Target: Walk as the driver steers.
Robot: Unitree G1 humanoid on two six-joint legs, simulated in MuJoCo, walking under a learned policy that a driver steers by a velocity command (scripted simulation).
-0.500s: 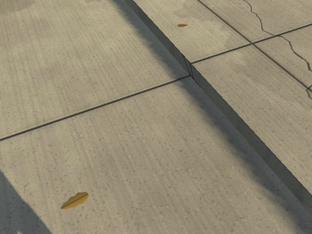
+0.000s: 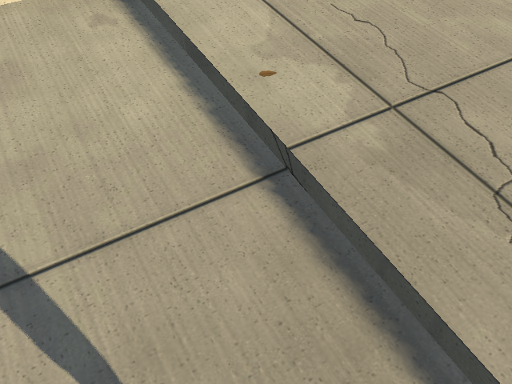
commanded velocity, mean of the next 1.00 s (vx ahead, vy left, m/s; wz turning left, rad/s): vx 0.50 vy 0.00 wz -0.02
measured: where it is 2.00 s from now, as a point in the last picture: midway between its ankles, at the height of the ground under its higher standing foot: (281, 226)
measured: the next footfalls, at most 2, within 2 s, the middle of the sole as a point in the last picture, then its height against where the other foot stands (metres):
right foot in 0.30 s outside the picture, level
left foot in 0.86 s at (229, 338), level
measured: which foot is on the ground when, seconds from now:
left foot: down 0.00-0.32, up 0.34-0.84, down 0.86-1.00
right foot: up 0.00-0.28, down 0.30-0.88, up 0.90-1.00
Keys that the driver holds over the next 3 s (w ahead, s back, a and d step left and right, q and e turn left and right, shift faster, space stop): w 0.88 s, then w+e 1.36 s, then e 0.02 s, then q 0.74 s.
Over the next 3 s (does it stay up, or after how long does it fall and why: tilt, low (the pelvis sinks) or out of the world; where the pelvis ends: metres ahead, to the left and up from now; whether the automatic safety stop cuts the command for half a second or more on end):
stays up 1.30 -0.33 0.09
